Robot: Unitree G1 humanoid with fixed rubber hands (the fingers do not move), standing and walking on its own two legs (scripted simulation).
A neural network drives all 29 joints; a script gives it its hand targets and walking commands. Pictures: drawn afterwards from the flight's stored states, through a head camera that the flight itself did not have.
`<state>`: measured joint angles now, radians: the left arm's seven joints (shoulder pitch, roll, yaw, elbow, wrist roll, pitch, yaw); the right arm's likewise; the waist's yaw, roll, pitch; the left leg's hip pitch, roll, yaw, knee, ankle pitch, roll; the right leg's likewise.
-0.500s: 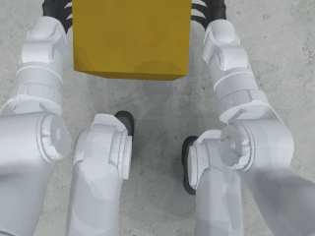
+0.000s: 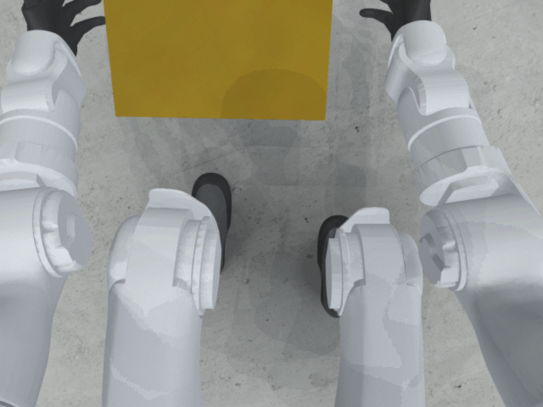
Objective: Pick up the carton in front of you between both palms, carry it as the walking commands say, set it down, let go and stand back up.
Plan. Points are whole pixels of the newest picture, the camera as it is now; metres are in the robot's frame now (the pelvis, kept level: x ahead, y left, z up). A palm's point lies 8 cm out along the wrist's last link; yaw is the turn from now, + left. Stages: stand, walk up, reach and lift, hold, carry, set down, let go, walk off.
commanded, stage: set down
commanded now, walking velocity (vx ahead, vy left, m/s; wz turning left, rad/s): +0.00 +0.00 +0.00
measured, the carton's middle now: (231, 35) +0.50 +0.12 -0.25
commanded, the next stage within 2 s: let go in 1.08 s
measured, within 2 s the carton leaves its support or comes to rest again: neither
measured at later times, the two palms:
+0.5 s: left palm out of the picture +0.48 +0.32 -0.04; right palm out of the picture +0.55 -0.06 -0.03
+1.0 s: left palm out of the picture +0.48 +0.33 +0.11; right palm out of the picture +0.55 -0.06 +0.11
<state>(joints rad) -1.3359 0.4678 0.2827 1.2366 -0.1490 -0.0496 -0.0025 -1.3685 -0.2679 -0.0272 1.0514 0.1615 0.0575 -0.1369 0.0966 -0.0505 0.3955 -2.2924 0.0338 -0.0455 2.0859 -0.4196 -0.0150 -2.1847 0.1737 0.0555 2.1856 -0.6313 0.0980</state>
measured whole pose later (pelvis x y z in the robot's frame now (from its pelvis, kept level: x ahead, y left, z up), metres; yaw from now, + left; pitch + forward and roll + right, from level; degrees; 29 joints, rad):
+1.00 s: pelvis +0.05 +0.02 +0.21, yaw +2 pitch +45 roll -4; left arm -0.93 0.32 0.34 0.78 -0.02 0.13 -0.08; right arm -0.94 -0.12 -0.22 0.71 -0.01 0.16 -0.12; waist 0.07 -0.04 -0.09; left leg -1.80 -0.01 -0.06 1.36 -0.34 0.00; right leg -1.68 0.07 0.05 1.41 -0.52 0.06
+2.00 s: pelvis +0.14 -0.01 +0.40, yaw +6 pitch +1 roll +1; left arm 0.25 0.21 0.05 0.42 0.00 0.05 -0.07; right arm 0.22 -0.21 -0.05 0.45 -0.01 0.04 0.05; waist 0.00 -0.03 0.06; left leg -0.24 -0.01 -0.05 0.40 -0.18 -0.02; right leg -0.14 0.01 0.07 0.45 -0.32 -0.01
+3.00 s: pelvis +0.15 +0.02 +0.39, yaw +5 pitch -1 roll +0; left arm 0.22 0.36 0.03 0.76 0.03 0.01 0.03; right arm 0.14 -0.33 -0.03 0.87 -0.03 0.00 -0.02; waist -0.01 -0.04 0.02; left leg -0.22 -0.03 -0.02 0.50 -0.26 0.01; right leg -0.08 0.00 0.09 0.44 -0.34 0.03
